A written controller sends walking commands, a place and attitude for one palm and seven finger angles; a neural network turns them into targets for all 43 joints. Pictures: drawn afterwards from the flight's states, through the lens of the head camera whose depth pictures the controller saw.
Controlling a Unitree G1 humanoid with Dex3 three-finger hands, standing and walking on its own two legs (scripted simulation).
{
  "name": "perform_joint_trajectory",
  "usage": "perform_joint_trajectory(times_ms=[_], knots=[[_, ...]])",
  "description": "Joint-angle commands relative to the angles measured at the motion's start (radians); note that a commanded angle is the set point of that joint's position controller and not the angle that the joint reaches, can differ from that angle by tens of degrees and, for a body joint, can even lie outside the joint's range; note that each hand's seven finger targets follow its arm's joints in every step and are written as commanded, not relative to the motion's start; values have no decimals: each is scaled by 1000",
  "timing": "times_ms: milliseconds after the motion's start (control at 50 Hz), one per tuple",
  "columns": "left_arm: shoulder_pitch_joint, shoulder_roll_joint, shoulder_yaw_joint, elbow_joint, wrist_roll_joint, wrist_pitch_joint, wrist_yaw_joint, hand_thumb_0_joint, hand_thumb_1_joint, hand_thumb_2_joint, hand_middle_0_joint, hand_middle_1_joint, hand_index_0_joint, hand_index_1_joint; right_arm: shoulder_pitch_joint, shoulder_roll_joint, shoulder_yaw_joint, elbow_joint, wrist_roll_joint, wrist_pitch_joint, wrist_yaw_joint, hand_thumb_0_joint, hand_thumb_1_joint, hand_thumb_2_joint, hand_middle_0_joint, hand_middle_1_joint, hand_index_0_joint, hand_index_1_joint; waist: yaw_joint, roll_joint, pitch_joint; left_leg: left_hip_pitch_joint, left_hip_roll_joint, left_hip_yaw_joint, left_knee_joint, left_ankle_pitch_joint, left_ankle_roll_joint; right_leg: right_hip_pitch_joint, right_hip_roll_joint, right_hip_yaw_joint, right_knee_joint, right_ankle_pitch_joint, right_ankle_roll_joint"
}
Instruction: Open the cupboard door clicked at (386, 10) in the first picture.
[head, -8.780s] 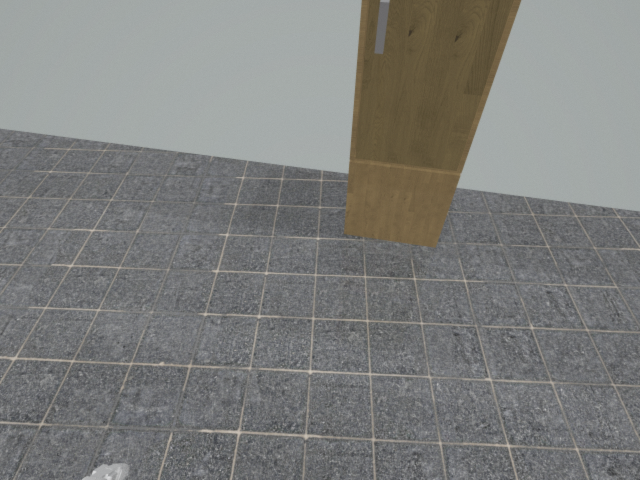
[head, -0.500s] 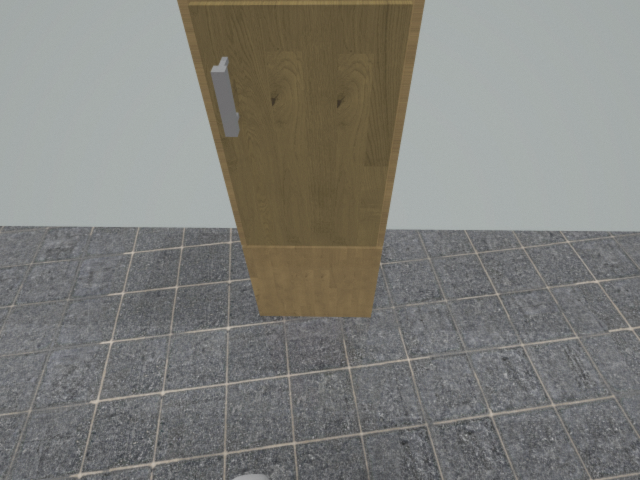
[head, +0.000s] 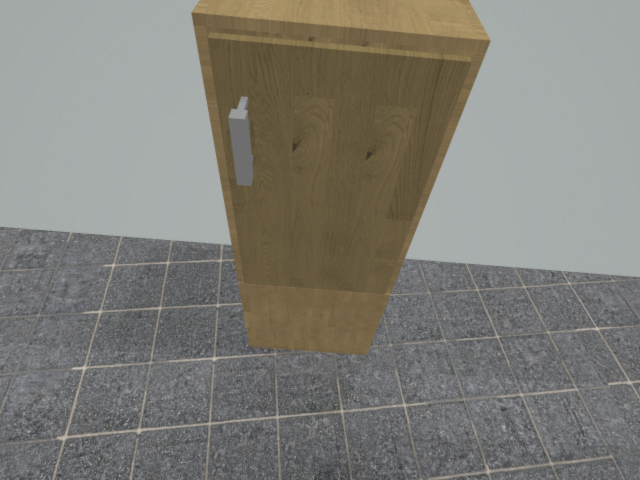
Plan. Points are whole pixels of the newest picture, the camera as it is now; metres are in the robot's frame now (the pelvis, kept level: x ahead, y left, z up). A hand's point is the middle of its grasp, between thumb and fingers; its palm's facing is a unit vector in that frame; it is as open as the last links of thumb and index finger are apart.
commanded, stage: come to a stop and stand still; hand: left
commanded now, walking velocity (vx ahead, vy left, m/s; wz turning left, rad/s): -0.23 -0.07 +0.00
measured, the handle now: (244, 141) +0.56 +0.17 +0.10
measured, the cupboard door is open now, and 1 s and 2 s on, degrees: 0 0 0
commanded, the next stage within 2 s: look again from close up in 1.34 s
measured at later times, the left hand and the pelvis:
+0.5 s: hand out of the picture +0.05 +0.12 -0.15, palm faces +0.06 -0.96 -0.28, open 7.4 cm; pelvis -0.02 -0.07 +0.00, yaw +0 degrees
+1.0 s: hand out of the picture -0.01 +0.15 -0.18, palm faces +0.01 -0.98 -0.18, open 7.4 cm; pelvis -0.02 -0.03 +0.00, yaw -1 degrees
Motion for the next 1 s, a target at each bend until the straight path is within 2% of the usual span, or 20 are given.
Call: perform_joint_trajectory(times_ms=[0, 120, 160, 180, 200, 220, 240, 260, 360, 460, 560, 620, 640, 680, 700, 720, 780, 900, 940, 980], knots=[[53, 67, 28, -63, 3, 21, 10, 0, 900, 900, -200, -300, -200, -300, 57, -171, -48, -31, -1, 11, -10, 0, -900, -900, 200, 300, 200, 300, -14, 158, -70, 122, 306, -167, -64, 824, 118, -59, 3, 27, 108, -17, 2], [5, 51, 29, -113, -1, 9, 10, 0, 900, 900, -200, -300, -200, -300, 0, -182, -74, -51, -15, 31, 8, 0, -900, -900, 200, 300, 200, 300, -15, 260, -67, 93, 283, -152, -18, 645, 91, 26, 7, -9, -129, -17, -19], [64, 67, 33, -94, 1, -8, 10, 0, 900, 900, -200, -300, -200, -300, -10, -184, -79, -54, -9, 38, 18, 0, -900, -900, 200, 300, 200, 300, 16, 211, -99, 52, 236, -125, 53, 464, 40, 159, 10, -33, -346, 181, -18], [93, 105, 35, -87, 8, -23, 12, 0, 900, 900, -200, -300, -200, -300, 13, -153, -77, -55, -2, 38, 25, 0, -900, -900, 200, 300, 200, 300, 24, 99, -117, 18, 167, -85, 147, 275, -15, 236, -37, 3, -487, 370, -15], [76, 199, 47, -98, 19, -36, 22, 0, 900, 900, -200, -300, -200, -300, 66, -79, -65, -69, 5, 38, 35, 0, -900, -900, 200, 300, 200, 300, 5, -162, -131, -153, 44, -26, 286, -121, -74, 333, -237, 230, -510, 694, -79], [88, 240, 48, -108, 12, -36, 18, 0, 900, 900, -200, -300, -200, -300, 40, -76, -62, -91, 9, 51, 35, 0, -900, -900, 200, 300, 200, 300, 29, -187, -121, -179, -10, -90, 428, -411, -79, 269, -375, 285, -512, 869, -184], [84, 229, 48, -109, 7, -34, 20, 0, 900, 900, -200, -300, -200, -300, 13, -79, -62, -92, 3, 75, 30, 0, -900, -900, 200, 300, 200, 300, 35, -152, -121, -182, -15, -161, 556, -417, -80, 199, -373, 307, -535, 793, -223], [38, 234, 53, -112, 8, -33, 24, 0, 900, 900, -200, -300, -200, -300, 18, -90, -63, -90, -1, 83, 30, 0, -900, -900, 200, 300, 200, 300, 16, -231, -98, -231, -16, -198, 647, -394, -81, 184, -359, 334, -544, 709, -228], [-24, 198, 55, -152, 8, -30, 34, 0, 900, 900, -200, -300, -200, -300, 12, -138, -67, -90, -11, 87, 53, 0, -900, -900, 200, 300, 200, 300, 16, -137, -68, -315, -9, -206, 753, -162, -109, 213, -280, 219, -559, 425, -185], [5, 207, 55, -151, 15, -26, 24, 0, 900, 900, -200, -300, -200, -300, -2, -133, -57, -106, -11, 79, 64, 0, -900, -900, 200, 300, 200, 300, 34, -157, -61, -264, -6, -162, 554, -156, -109, 216, -248, 224, -631, 106, -162], [10, 227, 60, -139, 23, -22, 13, 0, 900, 900, -200, -300, -200, -300, 10, -113, -41, -110, -3, 56, 62, 0, -900, -900, 200, 300, 200, 300, 41, -180, -46, -121, -15, -107, 279, -224, -83, 157, -233, 245, -685, -23, -177], [-33, 211, 53, -124, 11, -13, 11, 0, 900, 900, -200, -300, -200, -300, 152, -92, -27, -57, -1, 38, 52, 0, -900, -900, 200, 300, 200, 300, -25, -159, -72, 109, -39, -67, 8, -96, -67, 50, -166, 181, -645, -95, -118], [-39, 177, 43, -121, 4, -9, 9, 0, 900, 900, -200, -300, -200, -300, 197, -99, -24, -38, -2, 28, 46, 0, -900, -900, 200, 300, 200, 300, -44, -86, -72, 190, -18, -94, -82, -78, -63, -16, -117, 138, -579, -128, -83], [-15, 67, 16, -131, -9, -5, -3, 0, 900, 900, -200, -300, -200, -300, 162, -211, -36, -60, -18, 15, 34, 0, -900, -900, 200, 300, 200, 300, -33, 268, 23, 1, 262, -467, -329, -467, 37, -89, 27, -24, -284, -59, -18], [-28, 76, 16, -135, 1, -9, -11, 0, 900, 900, -200, -300, -200, -300, 88, -233, -36, -86, -16, 17, 31, 0, -900, -900, 200, 300, 200, 300, -12, 239, 64, -130, 309, -536, -363, -529, 75, -52, 21, -5, -190, -24, -21], [-35, 71, 19, -109, 13, -1, -11, 0, 900, 900, -200, -300, -200, -300, 53, -206, -30, -76, -17, 10, 25, 0, -900, -900, 200, 300, 200, 300, -13, 309, 85, -150, 273, -499, -396, -489, 63, -39, 13, 24, -111, -13, -17], [22, 74, 18, -60, 10, -11, -25, 0, 900, 900, -200, -300, -200, -300, 50, -155, -15, -53, -10, -2, 12, 0, -900, -900, 200, 300, 200, 300, 5, 202, 86, -10, 198, -333, -308, -168, 63, -98, 18, 30, -6, 46, -13], [-33, 46, -1, -50, -11, -27, -16, 0, 900, 900, -200, -300, -200, -300, 160, -144, -21, 25, -9, -6, -2, 0, -900, -900, 200, 300, 200, 300, -39, 176, 4, 153, 213, -272, -113, 526, 82, 32, 19, -11, -289, 10, -7], [46, 49, 2, -14, -13, -33, -10, 0, 900, 900, -200, -300, -200, -300, 154, -137, -24, 40, -1, -4, -6, 0, -900, -900, 200, 300, 200, 300, -7, 164, -39, 129, 171, -239, -30, 537, 32, 177, 20, -20, -492, 218, -14], [105, 103, 6, 25, -13, -45, 7, 0, 900, 900, -200, -300, -200, -300, 175, -75, -14, 47, 13, -10, -1, 0, -900, -900, 200, 300, 200, 300, -3, 28, -93, -38, 95, -170, 24, 275, -38, 409, -104, 85, -474, 618, -57]])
